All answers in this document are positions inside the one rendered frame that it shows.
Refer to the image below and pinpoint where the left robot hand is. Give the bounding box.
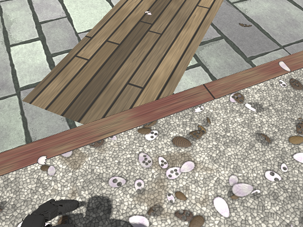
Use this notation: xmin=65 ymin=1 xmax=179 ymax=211
xmin=21 ymin=199 xmax=80 ymax=227

